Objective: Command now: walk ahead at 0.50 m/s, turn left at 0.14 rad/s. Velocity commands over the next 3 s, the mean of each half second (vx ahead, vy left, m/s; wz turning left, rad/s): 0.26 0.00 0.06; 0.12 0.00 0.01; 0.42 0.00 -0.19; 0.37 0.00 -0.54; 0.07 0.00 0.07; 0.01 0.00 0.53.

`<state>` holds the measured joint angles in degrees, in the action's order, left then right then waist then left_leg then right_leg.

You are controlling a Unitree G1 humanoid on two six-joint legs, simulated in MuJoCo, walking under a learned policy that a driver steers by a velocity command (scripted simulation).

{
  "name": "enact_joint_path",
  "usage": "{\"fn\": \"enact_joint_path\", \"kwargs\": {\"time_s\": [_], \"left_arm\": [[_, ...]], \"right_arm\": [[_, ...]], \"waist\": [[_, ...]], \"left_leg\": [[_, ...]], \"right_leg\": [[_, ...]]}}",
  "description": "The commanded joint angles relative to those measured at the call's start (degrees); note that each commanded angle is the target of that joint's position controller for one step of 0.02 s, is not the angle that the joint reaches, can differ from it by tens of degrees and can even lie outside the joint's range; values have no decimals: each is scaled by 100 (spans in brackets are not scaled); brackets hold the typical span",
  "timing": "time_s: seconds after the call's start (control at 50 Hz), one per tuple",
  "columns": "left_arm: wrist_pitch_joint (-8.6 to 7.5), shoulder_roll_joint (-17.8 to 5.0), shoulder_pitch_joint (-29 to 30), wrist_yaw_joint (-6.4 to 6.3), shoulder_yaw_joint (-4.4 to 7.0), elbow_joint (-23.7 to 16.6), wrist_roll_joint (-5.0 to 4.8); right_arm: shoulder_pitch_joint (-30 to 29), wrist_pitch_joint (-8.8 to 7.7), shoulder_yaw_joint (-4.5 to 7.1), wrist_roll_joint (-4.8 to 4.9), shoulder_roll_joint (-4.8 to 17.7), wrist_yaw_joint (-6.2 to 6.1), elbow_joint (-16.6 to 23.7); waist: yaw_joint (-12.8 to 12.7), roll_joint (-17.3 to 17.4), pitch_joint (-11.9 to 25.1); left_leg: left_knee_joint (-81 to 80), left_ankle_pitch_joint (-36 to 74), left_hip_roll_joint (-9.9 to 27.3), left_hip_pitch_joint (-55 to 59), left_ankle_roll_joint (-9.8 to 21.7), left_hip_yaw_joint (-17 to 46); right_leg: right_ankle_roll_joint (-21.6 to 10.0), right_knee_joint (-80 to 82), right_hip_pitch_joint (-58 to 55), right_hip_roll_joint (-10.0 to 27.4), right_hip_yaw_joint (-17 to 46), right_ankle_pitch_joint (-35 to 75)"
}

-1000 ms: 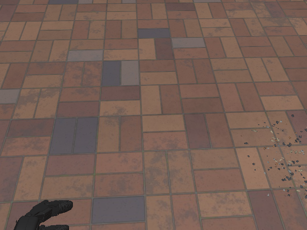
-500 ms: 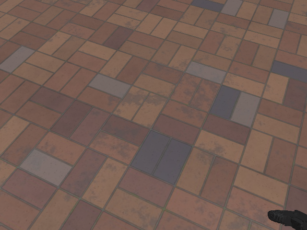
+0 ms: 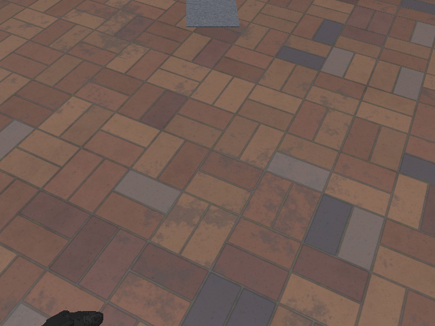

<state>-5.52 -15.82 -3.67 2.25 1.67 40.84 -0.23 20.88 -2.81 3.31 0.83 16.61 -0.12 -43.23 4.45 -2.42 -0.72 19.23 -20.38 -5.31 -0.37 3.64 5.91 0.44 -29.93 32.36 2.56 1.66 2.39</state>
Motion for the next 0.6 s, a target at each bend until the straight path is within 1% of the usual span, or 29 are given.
{"fn": "enact_joint_path", "kwargs": {"time_s": [0.02,0.04,0.06,0.08,0.1,0.12,0.14,0.16,0.18,0.22,0.24,0.28,0.3,0.34,0.4,0.42,0.44,0.46,0.48,0.5,0.52,0.54,0.56,0.58,0.6], "left_arm": [[-139,-731,178,20,235,-446,-1],[-149,-895,-471,-13,335,-261,20],[-157,-1175,-1403,-46,419,-110,81],[-110,-1676,-2003,-60,558,5,172],[-77,-1246,-2145,-19,449,107,37],[-54,-958,-1721,-42,346,33,-9],[-16,-818,-1263,-60,285,-59,40],[4,-653,-960,-48,222,-57,53],[-14,-544,-812,-45,177,-49,79],[-40,-483,-612,-35,141,39,119],[-47,-545,-545,-49,154,92,129],[3,-698,-433,-102,194,180,104],[43,-748,-464,-126,207,230,87],[122,-797,-626,-158,214,369,64],[226,-799,-717,-161,196,547,45],[254,-786,-675,-163,186,584,24],[278,-747,-590,-167,166,610,-17],[284,-636,-676,-166,125,672,-40],[252,-472,-869,-166,66,705,57],[206,-383,-1475,-144,45,801,173],[226,-237,-1544,-165,-19,878,170],[294,-343,-1246,-181,-19,844,146],[364,-497,-1050,-205,17,863,104],[431,-555,-943,-225,31,858,83],[486,-572,-954,-238,33,864,93]], "right_arm": [[97,24,274,10,981,-48,148],[21,46,239,-6,911,-50,162],[-14,52,140,-81,713,-59,268],[742,-35,6,-26,277,-53,312],[682,-101,12,-30,450,-44,252],[175,-113,129,60,861,-32,320],[-202,-98,124,39,868,-45,407],[-416,-69,137,-50,824,-55,448],[-365,-16,157,-91,751,-67,436],[-68,99,89,-78,417,-92,314],[-50,133,59,-86,322,-114,308],[-198,158,3,-121,204,-135,331],[-319,159,-8,-123,197,-131,329],[-601,167,13,-102,273,-114,348],[-957,183,52,-109,360,-100,417],[-1008,182,65,-123,372,-96,427],[-969,172,77,-145,361,-94,406],[-938,156,97,-188,414,-103,387],[-919,142,147,-229,659,-144,413],[-1047,178,191,-224,926,-187,471],[-1159,233,109,-181,526,-175,434],[-1332,267,68,-122,305,-127,446],[-1376,285,69,-119,290,-93,455],[-1353,269,74,-140,341,-68,430],[-1313,234,95,-140,409,-50,374]], "waist": [[-256,830,-58],[-602,745,378],[-1005,487,1218],[-881,-878,2124],[-969,-1262,2238],[-986,-669,1373],[-836,-192,887],[-670,53,479],[-486,-30,408],[-263,-275,448],[-211,-328,478],[-205,-353,609],[-268,-361,679],[-415,-305,717],[-525,-257,552],[-500,-250,485],[-406,-218,437],[-362,-115,405],[-449,234,537],[-862,841,776],[-829,1091,959],[-715,964,786],[-591,726,585],[-543,652,478],[-558,628,457]], "left_leg": [[201,3413,1719,126,679,888],[961,4243,1434,36,545,656],[2318,3708,1124,-721,341,395],[4590,1375,168,-2843,-209,-81],[5361,-1356,-59,-3702,-314,361],[5763,-1183,251,-4055,-330,459],[5608,-814,530,-3939,-364,193],[5214,-611,715,-3779,-413,9],[4821,-442,899,-3419,-433,-23],[4179,-158,915,-2797,-556,-150],[3777,17,907,-2659,-612,-202],[2935,557,910,-2336,-658,-284],[2598,929,884,-2180,-660,-328],[2132,1436,831,-2039,-650,-354],[1615,1436,805,-1936,-555,-311],[1367,1437,783,-1832,-494,-330],[937,1672,737,-1569,-407,-390],[420,2242,756,-1208,-292,-339],[391,3663,1172,-679,-148,89],[763,4560,1629,-82,243,508],[849,4030,1658,-128,469,545],[852,3250,1397,-399,356,421],[865,2893,1171,-539,199,251],[907,2925,1090,-610,118,191],[922,3060,1066,-674,98,169]], "right_leg": [[-305,235,-414,-142,-142,-608],[-479,362,-1366,-263,-282,-458],[-833,55,-2971,378,331,-110],[-1791,222,-5179,1704,2694,-459],[-1956,985,-5389,2044,3976,-554],[-1714,972,-4687,1920,3193,-318],[-1551,956,-3866,1700,2355,577],[-1476,1026,-3129,1450,1746,1512],[-1374,1109,-2685,1261,1358,2026],[-1368,1294,-2142,1001,821,2754],[-1398,1345,-2034,952,620,3032],[-1363,1360,-1955,846,279,3203],[-1318,1373,-1967,795,167,3123],[-1255,1371,-2110,787,125,2704],[-1227,1272,-2216,892,305,1788],[-1190,1183,-2210,903,370,1448],[-1086,1033,-2146,844,390,1040],[-872,856,-2066,672,399,539],[-585,562,-1883,399,286,-35],[-318,412,-1468,-16,47,-1240],[-137,515,-1560,-78,-79,-1891],[-59,662,-1683,-77,-100,-1768],[-61,607,-1582,-101,-129,-1684],[-91,575,-1563,-92,-108,-1471],[-94,570,-1658,-59,-82,-1290]]}}
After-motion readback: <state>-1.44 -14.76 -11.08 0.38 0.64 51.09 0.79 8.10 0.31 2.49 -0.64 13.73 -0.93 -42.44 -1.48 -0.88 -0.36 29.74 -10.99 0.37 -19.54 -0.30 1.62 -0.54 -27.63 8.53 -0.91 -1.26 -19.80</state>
